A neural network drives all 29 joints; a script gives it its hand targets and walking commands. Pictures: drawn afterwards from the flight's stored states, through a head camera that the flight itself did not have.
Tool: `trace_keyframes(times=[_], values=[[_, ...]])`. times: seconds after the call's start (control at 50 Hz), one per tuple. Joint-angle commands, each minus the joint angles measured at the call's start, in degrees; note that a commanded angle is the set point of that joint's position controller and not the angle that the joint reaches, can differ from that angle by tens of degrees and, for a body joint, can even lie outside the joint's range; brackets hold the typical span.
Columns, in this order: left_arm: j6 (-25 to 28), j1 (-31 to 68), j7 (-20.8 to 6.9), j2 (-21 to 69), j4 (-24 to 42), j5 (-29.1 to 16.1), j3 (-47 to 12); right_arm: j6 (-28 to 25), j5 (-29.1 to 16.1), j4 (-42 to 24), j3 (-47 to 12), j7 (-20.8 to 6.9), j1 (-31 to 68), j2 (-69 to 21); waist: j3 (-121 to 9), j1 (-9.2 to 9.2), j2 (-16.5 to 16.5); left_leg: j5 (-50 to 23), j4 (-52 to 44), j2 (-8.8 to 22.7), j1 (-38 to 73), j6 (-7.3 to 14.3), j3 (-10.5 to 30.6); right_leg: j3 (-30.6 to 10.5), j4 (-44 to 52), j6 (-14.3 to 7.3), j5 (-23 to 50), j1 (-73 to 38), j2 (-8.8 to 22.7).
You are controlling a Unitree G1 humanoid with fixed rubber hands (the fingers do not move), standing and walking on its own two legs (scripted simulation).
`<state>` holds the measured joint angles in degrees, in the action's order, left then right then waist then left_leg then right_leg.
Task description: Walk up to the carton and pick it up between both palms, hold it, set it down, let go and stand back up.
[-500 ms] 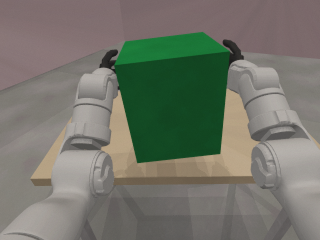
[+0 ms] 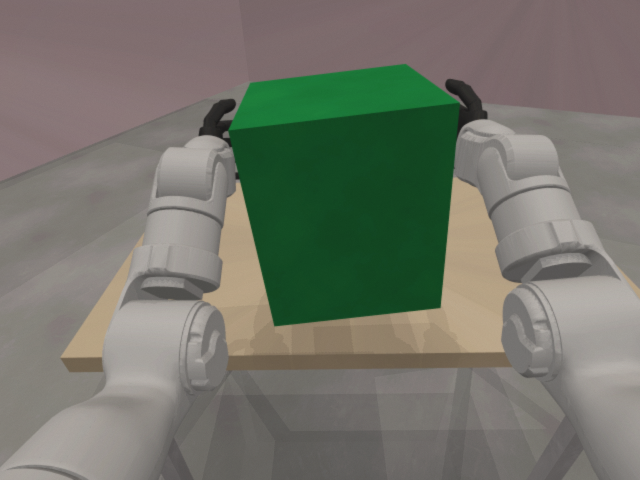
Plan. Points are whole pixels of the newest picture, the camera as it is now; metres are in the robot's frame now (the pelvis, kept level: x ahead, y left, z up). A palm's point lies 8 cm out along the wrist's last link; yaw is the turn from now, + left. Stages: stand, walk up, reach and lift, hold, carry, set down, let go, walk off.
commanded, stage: hold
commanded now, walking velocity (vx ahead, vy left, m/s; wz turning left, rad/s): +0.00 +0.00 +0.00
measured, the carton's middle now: (341, 191) +0.40 +0.01 +0.24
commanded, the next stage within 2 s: set down in 0.12 s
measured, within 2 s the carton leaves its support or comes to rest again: neither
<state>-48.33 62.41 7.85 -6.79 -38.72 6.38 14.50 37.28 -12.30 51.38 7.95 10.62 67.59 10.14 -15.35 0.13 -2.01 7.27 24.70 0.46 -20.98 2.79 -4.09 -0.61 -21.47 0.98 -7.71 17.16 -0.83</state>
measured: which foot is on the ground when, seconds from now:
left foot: down 0.00-1.00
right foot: down 0.00-1.00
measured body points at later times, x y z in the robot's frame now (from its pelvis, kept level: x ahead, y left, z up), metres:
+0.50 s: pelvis +0.00 +0.00 +0.00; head -0.06 +0.00 +0.45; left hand +0.42 +0.17 +0.27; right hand +0.43 -0.13 +0.29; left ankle +0.06 +0.08 -0.74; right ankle +0.03 -0.13 -0.74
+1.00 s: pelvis +0.02 +0.01 +0.00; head -0.01 +0.03 +0.45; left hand +0.47 +0.18 +0.25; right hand +0.46 -0.12 +0.26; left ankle +0.06 +0.08 -0.74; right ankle +0.03 -0.13 -0.74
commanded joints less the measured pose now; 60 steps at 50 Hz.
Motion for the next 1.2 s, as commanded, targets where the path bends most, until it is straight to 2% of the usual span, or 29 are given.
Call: trace_keyframes(times=[0.0, 0.04, 0.08, 0.12, 0.14, 0.16, 0.22, 0.26, 0.28, 0.34, 0.38, 0.46, 0.5, 0.52, 0.56, 0.58, 0.62, 0.64, 0.68, 0.7, 0.76, 0.84, 0.9, 0.94, 1.0, 1.08, 1.1, 1.14, 1.18], values=[[7.00, 63.55, -8.38, 39.35, 14.52, -14.31, -14.37, -2.22, -17.57, -17.32, -13.07, -6.83, 63.57, -44.39, -26.52, 3.40, 0.49, 1.61, -3.88, -0.83, 17.50, -3.47, 8.53, -0.97, 6.25, -0.78, -1.10, -6.88, -4.04], [6.88, 62.64, -8.07, 41.49, 17.92, -15.47, -17.28, -2.78, -18.55, -20.43, -14.48, -6.97, 63.01, -44.81, -31.68, 3.48, -1.27, -1.79, -2.73, -0.65, 19.63, -4.25, 8.86, -0.75, 5.19, -0.94, 2.95, -7.86, -4.41], [6.62, 61.93, -8.01, 40.26, 12.90, -14.38, -15.30, -2.43, -17.08, -16.97, -13.08, -7.46, 63.96, -44.21, -26.26, 2.76, 0.05, 3.62, -4.61, 0.08, 17.50, -3.74, 9.63, -0.48, 6.12, -0.83, -2.73, -5.14, -4.35], [6.62, 64.67, -8.10, 38.35, 20.97, -13.87, -15.39, -5.25, -17.35, -24.29, -15.57, -6.59, 62.31, -46.18, -36.02, 1.18, -0.63, -3.34, -3.50, -1.14, 24.21, -4.87, 7.63, 0.23, 5.10, 0.05, 5.31, -11.26, -3.74], [6.24, 63.00, -8.18, 38.06, 19.46, -13.09, -14.52, -4.61, -17.19, -23.28, -15.24, -6.18, 60.29, -44.45, -32.56, 1.84, -1.07, -3.14, -3.76, -1.57, 24.42, -4.80, 7.08, -0.04, 5.87, 0.23, 4.84, -10.32, -3.78], [6.40, 63.95, -8.01, 38.52, 20.48, -13.64, -15.59, -5.17, -17.72, -25.08, -16.67, -6.24, 62.00, -45.28, -34.95, 1.04, -0.70, -5.64, -3.28, -1.50, 25.42, -4.83, 7.36, 0.24, 5.56, 0.41, 6.31, -11.02, -4.14], [8.68, 62.17, -9.50, 36.62, 10.88, -10.99, -12.24, -8.35, -12.90, -16.90, -12.55, -6.34, 62.09, -44.47, -25.53, 1.67, -0.66, 0.70, -4.21, -1.54, 23.42, -4.69, 7.07, 0.94, 6.85, 0.02, -0.39, -6.87, -3.58], [10.79, 61.27, -10.47, 34.21, 5.98, -7.66, -7.96, -10.55, -8.74, -13.14, -10.50, -6.59, 61.68, -45.14, -21.25, 0.16, 0.97, 5.64, -6.02, -1.43, 21.40, -3.95, 6.37, 1.34, 7.50, -0.15, -6.05, -7.13, -2.72], [11.24, 58.93, -11.02, 33.17, 1.50, -6.23, -6.13, -10.89, -6.89, -9.32, -7.99, -6.60, 59.55, -43.49, -17.67, 0.71, 1.44, 9.03, -7.09, -1.15, 20.15, -3.58, 6.33, 1.29, 8.05, -0.34, -7.85, -6.87, -2.57], [14.08, 58.89, -11.85, 32.44, -0.46, -4.98, -4.61, -14.37, -4.25, -8.12, -5.20, -6.20, 59.60, -43.57, -17.73, 1.36, 2.43, 8.06, -7.32, -1.04, 20.52, -3.25, 5.85, 1.80, 7.86, 0.08, -7.11, -8.88, -2.32], [16.37, 61.50, -12.03, 32.46, -0.44, -5.26, -5.75, -16.08, -2.99, -5.68, -3.68, -5.69, 58.10, -43.59, -18.43, 3.01, 1.52, 8.82, -7.49, -1.09, 21.12, -3.60, 5.89, 1.84, 8.03, 0.18, -7.24, -9.42, -2.11], [19.81, 60.85, -11.44, 31.99, -0.33, -6.71, -7.96, -19.34, -1.68, -9.09, -4.53, -5.17, 58.07, -45.07, -22.44, 2.93, 1.83, 5.48, -6.45, -1.31, 23.41, -3.48, 5.29, 2.36, 7.61, 0.11, -4.73, -10.62, -2.15], [21.10, 59.61, -11.36, 33.14, 0.42, -7.57, -9.47, -20.68, -2.18, -12.43, -6.89, -4.65, 57.45, -46.22, -26.98, 2.76, 2.70, 0.00, -5.22, -1.26, 25.65, -3.41, 5.62, 2.36, 7.32, 0.27, -0.44, -12.84, -2.54], [21.83, 59.51, -11.41, 33.71, -0.42, -7.70, -10.43, -20.92, -1.83, -10.38, -6.44, -4.50, 55.66, -45.61, -26.11, 3.42, 1.15, -0.66, -4.76, -1.38, 26.14, -3.90, 5.59, 1.94, 7.39, -0.06, 0.36, -12.55, -2.58], [22.27, 58.25, -11.43, 33.65, 1.25, -7.98, -11.48, -21.08, -2.37, -12.05, -7.41, -3.96, 53.48, -45.53, -28.98, 4.17, 1.44, -2.64, -4.09, -1.44, 28.80, -3.95, 5.57, 2.20, 7.36, 0.06, 1.85, -13.30, -2.71], [22.59, 57.35, -11.36, 33.14, 1.68, -7.89, -11.38, -21.12, -2.15, -12.14, -8.28, -3.82, 52.95, -46.09, -29.24, 3.24, 1.57, -2.71, -3.87, -1.84, 28.36, -4.00, 4.86, 2.08, 7.40, 0.18, 1.58, -13.94, -2.87], [23.34, 57.41, -11.19, 33.37, 2.96, -8.95, -12.77, -21.51, -2.12, -13.60, -9.31, -3.57, 52.17, -46.89, -31.02, 3.56, 1.56, -4.77, -3.31, -2.11, 29.05, -4.10, 4.57, 1.56, 7.30, 0.33, 3.70, -14.73, -2.91], [23.10, 56.35, -11.21, 33.28, 1.64, -8.94, -13.37, -21.32, -2.25, -14.06, -9.28, -3.36, 51.75, -46.03, -29.93, 4.67, 0.71, -5.17, -3.06, -2.07, 30.00, -4.36, 5.00, 1.66, 7.93, 0.30, 3.77, -12.82, -3.03], [23.26, 53.20, -11.32, 34.38, 1.27, -8.71, -13.90, -21.33, -2.05, -13.66, -9.16, -3.00, 49.76, -45.06, -30.95, 4.96, 0.70, -8.29, -2.40, -2.06, 31.50, -4.85, 4.97, 1.67, 7.73, 0.17, 6.43, -13.19, -3.48], [23.70, 54.30, -11.38, 34.72, 3.90, -9.66, -15.45, -21.31, -2.45, -15.15, -9.27, -2.74, 49.22, -45.08, -32.99, 6.27, -0.08, -9.69, -2.13, -1.96, 32.62, -5.15, 5.31, 1.87, 7.45, 0.27, 7.91, -13.99, -3.46], [23.91, 53.55, -11.03, 35.34, 6.83, -10.37, -17.38, -20.80, -4.04, -14.23, -10.26, -2.44, 45.93, -44.26, -33.19, 7.21, -2.10, -14.81, -0.76, -1.91, 35.42, -6.63, 5.60, 2.00, 7.40, 0.20, 11.00, -13.15, -4.07], [22.86, 48.43, -11.67, 35.57, 3.05, -8.66, -15.20, -20.70, -4.86, -14.99, -11.09, -2.30, 46.48, -43.61, -29.12, 5.81, -1.87, -16.81, -0.98, -2.13, 34.02, -6.06, 5.60, 2.12, 7.59, 0.41, 12.88, -13.92, -3.92], [22.92, 48.57, -11.75, 35.25, 6.06, -9.10, -16.38, -21.23, -6.31, -19.15, -12.82, -2.18, 46.79, -43.46, -33.13, 6.49, -1.62, -20.80, 0.23, -2.38, 36.71, -6.30, 5.60, 2.26, 7.23, 0.83, 17.15, -14.92, -4.17], [23.30, 49.78, -11.65, 35.06, 7.14, -8.67, -16.21, -21.09, -6.77, -18.54, -12.76, -2.19, 46.50, -43.10, -31.86, 6.29, -3.01, -21.44, 0.52, -2.17, 36.90, -6.61, 5.64, 2.24, 7.05, 0.62, 17.03, -14.43, -4.10], [23.34, 48.60, -12.21, 33.81, 4.29, -7.95, -14.43, -20.29, -6.37, -16.77, -12.78, -2.17, 45.42, -42.89, -28.98, 5.75, -2.18, -18.59, -0.28, -2.45, 35.05, -5.98, 5.55, 1.63, 7.46, 0.87, 15.81, -13.83, -3.82], [24.17, 49.87, -12.43, 34.29, 3.37, -8.53, -15.07, -21.34, -5.89, -17.85, -11.93, -2.61, 47.45, -42.49, -31.67, 6.22, -2.48, -17.50, -0.21, -2.33, 35.09, -6.20, 5.52, 1.94, 6.91, 0.96, 15.55, -13.36, -3.48], [24.30, 49.49, -12.77, 33.31, 1.79, -8.22, -14.56, -20.92, -4.91, -15.52, -11.24, -2.43, 46.29, -42.14, -31.22, 7.17, -1.66, -17.33, -0.26, -2.40, 35.36, -6.08, 5.41, 2.07, 7.03, 0.97, 16.14, -13.59, -3.52], [25.54, 51.04, -12.89, 33.00, 2.34, -7.78, -14.26, -21.71, -5.01, -16.90, -10.92, -2.50, 47.29, -43.49, -32.96, 5.88, -2.58, -17.19, -0.41, -2.34, 34.60, -5.91, 5.02, 1.87, 6.66, 0.74, 16.14, -13.96, -3.44], [26.41, 51.48, -12.68, 33.16, 2.75, -8.52, -15.32, -21.56, -4.20, -15.62, -10.15, -2.54, 46.10, -43.05, -32.28, 7.29, -3.04, -17.79, -0.40, -2.35, 35.29, -6.32, 5.10, 2.17, 6.67, 0.82, 15.79, -12.19, -3.49]])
